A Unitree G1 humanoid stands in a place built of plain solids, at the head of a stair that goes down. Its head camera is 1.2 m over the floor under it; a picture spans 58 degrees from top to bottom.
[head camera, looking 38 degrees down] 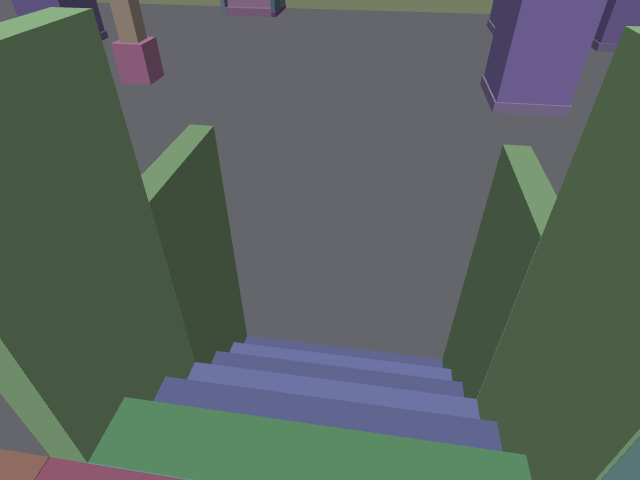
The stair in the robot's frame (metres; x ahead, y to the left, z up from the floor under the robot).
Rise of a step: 0.18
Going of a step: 0.20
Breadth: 1.20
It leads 9 degrees to the right of straight ahead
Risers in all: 6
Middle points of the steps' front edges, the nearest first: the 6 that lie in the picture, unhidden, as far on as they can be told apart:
0.67 0.02 0.00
0.86 -0.01 -0.18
1.06 -0.04 -0.37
1.26 -0.07 -0.55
1.46 -0.10 -0.73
1.66 -0.13 -0.92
